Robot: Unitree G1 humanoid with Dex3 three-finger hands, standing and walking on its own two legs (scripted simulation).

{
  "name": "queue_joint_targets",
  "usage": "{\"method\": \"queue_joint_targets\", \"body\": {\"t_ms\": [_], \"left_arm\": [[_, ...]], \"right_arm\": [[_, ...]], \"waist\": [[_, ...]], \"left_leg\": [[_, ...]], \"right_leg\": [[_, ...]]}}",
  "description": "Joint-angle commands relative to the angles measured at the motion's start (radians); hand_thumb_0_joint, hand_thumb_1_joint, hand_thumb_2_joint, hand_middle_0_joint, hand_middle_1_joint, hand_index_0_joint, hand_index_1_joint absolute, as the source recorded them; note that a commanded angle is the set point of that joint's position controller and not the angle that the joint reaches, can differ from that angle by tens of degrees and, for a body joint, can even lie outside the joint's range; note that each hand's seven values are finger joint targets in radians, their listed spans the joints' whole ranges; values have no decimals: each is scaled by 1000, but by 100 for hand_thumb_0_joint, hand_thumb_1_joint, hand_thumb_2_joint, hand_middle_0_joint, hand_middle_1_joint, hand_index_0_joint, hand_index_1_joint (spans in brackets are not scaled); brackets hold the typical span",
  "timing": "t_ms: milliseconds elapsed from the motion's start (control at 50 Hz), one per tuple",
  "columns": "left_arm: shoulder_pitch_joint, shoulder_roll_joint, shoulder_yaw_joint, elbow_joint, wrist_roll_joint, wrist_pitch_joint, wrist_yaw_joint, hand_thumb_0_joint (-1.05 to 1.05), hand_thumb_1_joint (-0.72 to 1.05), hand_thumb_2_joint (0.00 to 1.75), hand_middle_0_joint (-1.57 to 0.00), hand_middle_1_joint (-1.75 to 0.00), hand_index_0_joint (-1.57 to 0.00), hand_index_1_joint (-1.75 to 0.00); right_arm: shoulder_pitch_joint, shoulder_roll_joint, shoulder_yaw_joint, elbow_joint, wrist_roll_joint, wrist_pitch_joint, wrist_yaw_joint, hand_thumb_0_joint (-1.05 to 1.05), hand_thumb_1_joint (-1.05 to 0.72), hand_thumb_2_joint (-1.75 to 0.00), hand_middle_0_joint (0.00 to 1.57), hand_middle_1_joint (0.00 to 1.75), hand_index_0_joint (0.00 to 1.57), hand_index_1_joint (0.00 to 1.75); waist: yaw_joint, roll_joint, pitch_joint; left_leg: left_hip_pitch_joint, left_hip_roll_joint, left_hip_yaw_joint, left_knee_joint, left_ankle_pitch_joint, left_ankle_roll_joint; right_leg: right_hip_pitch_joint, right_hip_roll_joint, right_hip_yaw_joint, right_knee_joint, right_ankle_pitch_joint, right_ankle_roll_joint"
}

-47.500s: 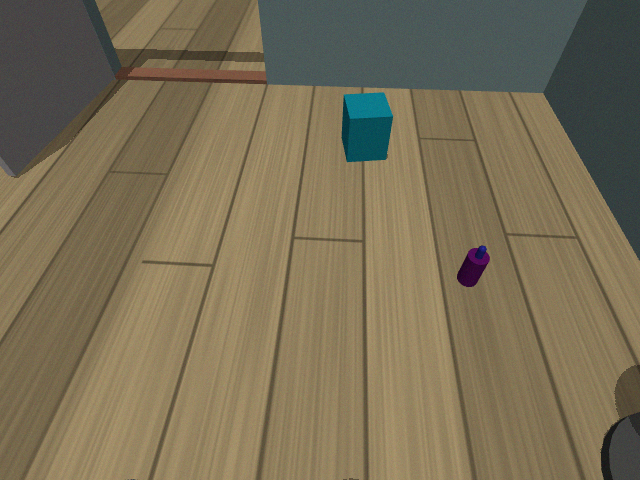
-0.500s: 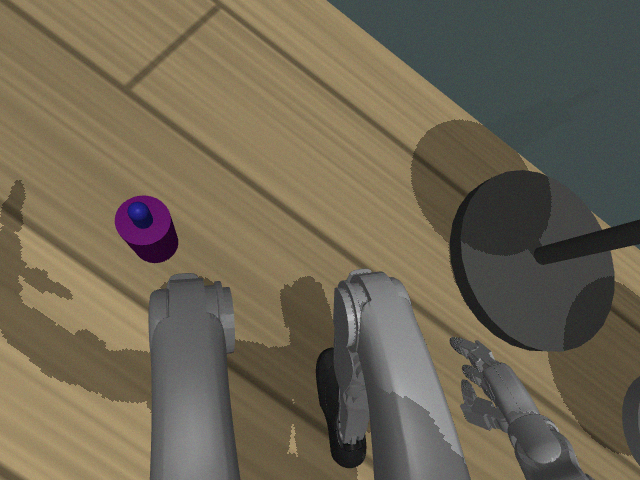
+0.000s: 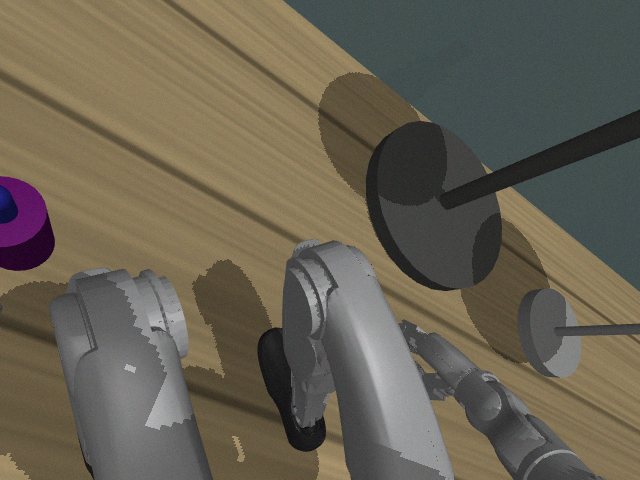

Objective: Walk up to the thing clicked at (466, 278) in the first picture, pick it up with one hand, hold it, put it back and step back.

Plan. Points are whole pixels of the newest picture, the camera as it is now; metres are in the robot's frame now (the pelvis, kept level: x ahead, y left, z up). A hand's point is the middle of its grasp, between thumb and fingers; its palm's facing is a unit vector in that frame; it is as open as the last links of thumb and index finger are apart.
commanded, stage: close in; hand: left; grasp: from the side
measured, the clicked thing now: (8, 222) +0.41 +0.26 -0.19
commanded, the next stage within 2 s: close in 0.46 s
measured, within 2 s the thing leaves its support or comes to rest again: leaves its support in 1.62 s
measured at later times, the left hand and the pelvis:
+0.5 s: hand (4, 227) +0.40 +0.26 -0.17, palm faces +0.14 -0.99 +0.06, open 16.9 cm; pelvis -0.01 +0.01 +0.00, yaw -2 degrees
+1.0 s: hand (8, 222) +0.41 +0.26 -0.18, palm faces +0.18 -0.98 +0.01, open 11.5 cm; pelvis -0.01 +0.01 +0.00, yaw -3 degrees
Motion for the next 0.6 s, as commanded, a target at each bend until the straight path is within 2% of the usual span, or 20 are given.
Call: {"method": "queue_joint_targets", "body": {"t_ms": [0,40,80,160,180,200,220,240,260,280,300,340,360,440,480,500,520,540,560,580], "left_arm": [[-148,243,50,-111,-7,-135,92,0,-54,0,-6,-8,-7,-6],[-157,252,49,-121,15,-157,131,0,-48,1,-6,-7,-7,-6],[-154,236,33,-127,38,-174,164,0,-46,2,-5,-7,-6,-5],[-178,187,-48,-163,67,-198,199,0,-38,1,-5,-4,-5,-2],[-186,177,-64,-165,70,-200,210,0,-37,1,-5,-4,-5,-3],[-199,155,-94,-175,73,-204,218,0,-37,2,-5,-4,-5,-2],[-166,131,-101,-165,68,-202,228,0,-39,2,-5,-4,-5,-3],[-185,110,-133,-172,62,-206,233,0,-40,1,-6,-5,-6,-3],[-174,87,-143,-161,56,-208,243,0,-41,3,-7,-7,-7,-5],[-192,96,-146,-157,53,-212,257,0,-40,3,-7,-7,-8,-5],[-192,75,-156,-142,51,-213,269,0,-41,4,-8,-7,-8,-6],[-183,76,-157,-124,56,-216,295,0,-42,4,-7,-6,-8,-5],[-195,73,-162,-119,58,-221,302,0,-43,5,-7,-7,-7,-5],[-171,99,-146,-93,82,-243,343,0,-36,8,-7,-8,-8,-6],[-169,108,-139,-96,93,-258,356,0,-34,8,-6,-6,-6,-4],[-152,117,-126,-104,94,-263,364,0,-33,10,-7,-7,-7,-6],[-172,123,-129,-114,98,-271,372,0,-31,10,-7,-6,-7,-5],[-154,101,-140,-103,106,-271,377,0,-30,11,-6,-6,-6,-5],[-165,103,-158,-108,111,-271,380,0,-26,13,-13,-7,-11,-8],[-161,78,-173,-114,110,-272,382,0,-18,20,-21,-15,-19,-16]], "right_arm": [[2,-357,-93,-47,-17,15,-4,0,-91,-90,20,30,20,30],[0,-363,-87,-43,-28,21,2,0,-90,-90,20,30,20,30],[-5,-363,-85,-39,-42,29,8,0,-91,-90,20,30,20,30],[-17,-371,-86,-34,-63,44,15,0,-91,-90,20,30,20,30],[-21,-373,-87,-31,-63,45,18,0,-91,-90,20,30,20,30],[-26,-376,-89,-30,-64,45,22,0,-91,-90,20,30,20,30],[-18,-373,-88,-29,-69,46,25,0,-91,-90,20,30,20,30],[-21,-373,-84,-29,-69,45,28,0,-91,-90,20,30,20,30],[-19,-373,-86,-26,-70,46,30,0,-91,-90,20,30,20,30],[-22,-378,-85,-26,-68,45,33,0,-90,-90,20,30,20,30],[-19,-375,-81,-26,-69,46,36,0,-91,-90,20,30,20,30],[-29,-370,-78,-29,-68,49,39,0,-91,-90,20,30,20,30],[-25,-370,-72,-31,-73,52,41,0,-90,-90,20,30,20,30],[-39,-363,-55,-48,-79,64,47,0,-90,-90,20,30,20,30],[-43,-366,-52,-48,-87,70,47,0,-90,-90,20,30,20,30],[-47,-362,-49,-51,-90,73,47,0,-90,-90,20,30,20,30],[-48,-366,-47,-51,-92,76,48,0,-90,-90,20,30,20,30],[-51,-363,-48,-54,-95,79,49,0,-90,-90,20,30,20,30],[-57,-361,-47,-53,-95,78,50,0,-90,-90,20,30,20,30],[-53,-358,-48,-51,-97,78,51,0,-89,-90,20,30,20,30]], "waist": [[-19,511,-549],[-32,534,-525],[-45,554,-523],[-81,590,-490],[-83,577,-470],[-100,571,-458],[-92,553,-482],[-106,542,-488],[-105,524,-484],[-109,508,-466],[-119,495,-460],[-104,467,-440],[-114,471,-443],[-92,479,-412],[-92,512,-416],[-78,521,-423],[-93,536,-419],[-94,532,-416],[-99,531,-404],[-107,522,-414]], "left_leg": [[431,70,104,-313,117,13],[428,72,100,-316,107,10],[445,76,93,-316,119,5],[455,75,77,-328,98,-3],[441,76,75,-329,82,-1],[439,75,67,-333,67,-1],[460,75,68,-320,96,-2],[459,72,63,-314,99,-1],[455,69,63,-309,105,1],[425,64,58,-308,76,7],[422,62,53,-307,72,8],[402,64,45,-311,54,10],[405,61,39,-309,46,10],[394,65,27,-324,35,7],[424,70,22,-328,66,0],[433,71,27,-325,86,0],[432,71,24,-328,86,-1],[441,72,24,-330,92,-3],[419,72,28,-328,67,1],[423,71,32,-318,72,2]], "right_leg": [[246,-6,-137,-190,175,-82],[249,-4,-143,-186,174,-82],[255,-3,-147,-179,192,-81],[230,-2,-159,-177,192,-80],[222,-2,-160,-177,182,-80],[208,-3,-166,-178,174,-78],[229,2,-163,-182,199,-75],[231,3,-163,-186,206,-74],[235,4,-161,-189,214,-72],[227,5,-164,-192,194,-72],[233,6,-167,-195,195,-68],[218,7,-171,-197,177,-69],[226,10,-174,-197,172,-67],[225,12,-181,-189,155,-71],[229,12,-179,-177,178,-72],[237,13,-174,-176,191,-74],[241,13,-178,-172,191,-74],[238,13,-179,-175,198,-73],[229,14,-178,-179,181,-75],[238,17,-176,-185,193,-73]]}}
